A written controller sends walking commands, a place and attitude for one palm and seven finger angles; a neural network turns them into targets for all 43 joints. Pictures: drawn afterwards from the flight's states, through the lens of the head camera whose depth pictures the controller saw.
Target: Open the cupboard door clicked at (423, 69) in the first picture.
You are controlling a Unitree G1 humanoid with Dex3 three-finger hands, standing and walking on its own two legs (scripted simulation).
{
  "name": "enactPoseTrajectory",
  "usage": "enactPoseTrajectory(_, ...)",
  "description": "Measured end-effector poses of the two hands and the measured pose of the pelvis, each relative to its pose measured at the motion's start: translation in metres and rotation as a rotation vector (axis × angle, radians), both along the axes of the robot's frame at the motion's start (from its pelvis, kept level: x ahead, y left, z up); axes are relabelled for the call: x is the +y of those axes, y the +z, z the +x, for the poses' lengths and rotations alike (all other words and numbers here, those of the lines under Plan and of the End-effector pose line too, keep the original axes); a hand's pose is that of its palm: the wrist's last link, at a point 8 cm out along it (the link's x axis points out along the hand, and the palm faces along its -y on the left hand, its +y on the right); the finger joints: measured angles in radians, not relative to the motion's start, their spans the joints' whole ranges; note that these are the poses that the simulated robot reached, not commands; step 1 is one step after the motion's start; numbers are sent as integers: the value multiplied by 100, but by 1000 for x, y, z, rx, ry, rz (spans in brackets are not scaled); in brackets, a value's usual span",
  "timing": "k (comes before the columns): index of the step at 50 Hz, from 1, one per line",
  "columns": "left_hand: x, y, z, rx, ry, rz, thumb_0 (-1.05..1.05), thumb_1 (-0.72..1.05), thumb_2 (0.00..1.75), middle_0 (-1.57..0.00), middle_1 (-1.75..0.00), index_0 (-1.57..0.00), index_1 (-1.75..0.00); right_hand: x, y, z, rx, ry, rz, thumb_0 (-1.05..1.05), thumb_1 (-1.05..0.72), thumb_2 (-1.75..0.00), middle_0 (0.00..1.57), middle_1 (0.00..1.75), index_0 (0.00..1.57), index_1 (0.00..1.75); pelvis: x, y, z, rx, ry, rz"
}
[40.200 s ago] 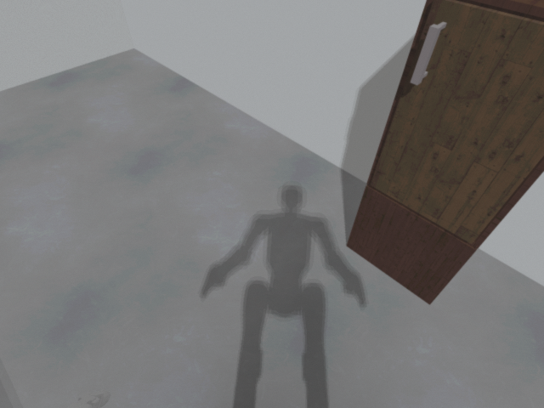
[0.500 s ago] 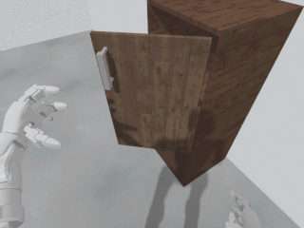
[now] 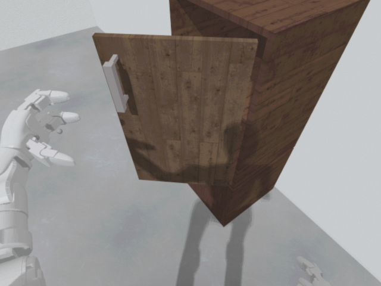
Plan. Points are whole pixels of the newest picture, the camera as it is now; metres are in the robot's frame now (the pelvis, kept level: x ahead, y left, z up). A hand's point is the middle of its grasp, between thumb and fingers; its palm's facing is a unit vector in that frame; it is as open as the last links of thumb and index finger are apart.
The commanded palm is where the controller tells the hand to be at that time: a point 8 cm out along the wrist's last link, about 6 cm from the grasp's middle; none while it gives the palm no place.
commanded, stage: move the hooked fingers beside the handle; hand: left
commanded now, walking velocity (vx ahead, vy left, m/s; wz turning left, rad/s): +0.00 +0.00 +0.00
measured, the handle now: (118, 84) +0.54 +0.21 +0.14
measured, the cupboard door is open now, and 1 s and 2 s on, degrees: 49 49 49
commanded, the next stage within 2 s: none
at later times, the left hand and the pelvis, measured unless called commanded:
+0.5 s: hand (77, 111) +0.42 +0.27 +0.15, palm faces +0.01 -1.00 -0.03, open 14.0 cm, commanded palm +0.41 +0.32 +0.15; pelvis +0.00 +0.00 +0.00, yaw +0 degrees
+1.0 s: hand (80, 92) +0.49 +0.29 +0.15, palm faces -0.03 -1.00 +0.01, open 14.0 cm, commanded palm +0.46 +0.34 +0.15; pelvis +0.00 +0.01 -0.01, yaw -1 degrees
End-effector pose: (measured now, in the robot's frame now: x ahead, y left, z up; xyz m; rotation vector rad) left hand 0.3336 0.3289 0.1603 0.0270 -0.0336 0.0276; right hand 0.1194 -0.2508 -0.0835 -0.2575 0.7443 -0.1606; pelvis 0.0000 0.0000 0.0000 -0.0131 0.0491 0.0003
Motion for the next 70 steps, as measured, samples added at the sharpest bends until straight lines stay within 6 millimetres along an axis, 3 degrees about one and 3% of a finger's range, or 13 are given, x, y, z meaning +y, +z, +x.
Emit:
enactPoseTrajectory(16,-10,0,44,26,-22,-16,-1,-50,30,-30,-120,-30,-120,-7,-8,-20,88,-37,-8,1,-90,-90,21,30,20,30,-1,-2,2,41,2,-1)
enactPoseTrajectory(35,3,-5,96,80,-34,-10,-1,-50,30,-30,-120,-30,-120,-25,-19,-96,350,-149,-60,0,-90,-90,21,30,20,30,2,-8,-2,125,-7,-7)
enactPoseTrajectory(49,12,-7,133,69,-55,-36,-1,-50,30,-30,-120,-30,-120,-14,-19,-132,514,-216,-65,0,-90,-90,21,30,20,30,12,-12,2,192,-18,-18)
enactPoseTrajectory(58,9,-13,139,40,-86,-32,-1,-50,30,-30,-120,-30,-120,0,-23,-129,547,-220,-27,0,-90,-90,21,30,20,30,19,-12,12,207,-28,-24)
enactPoseTrajectory(65,7,-19,132,53,-66,-29,-1,-50,30,-30,-120,-30,-120,5,-26,-104,492,-189,4,0,-90,-90,21,30,20,30,19,-12,18,194,-25,-26)
enactPoseTrajectory(70,5,-13,123,24,-52,-22,-1,-50,30,-30,-120,-30,-120,4,-26,-82,436,-156,12,0,-90,-90,21,30,20,30,16,-11,19,179,-20,-27)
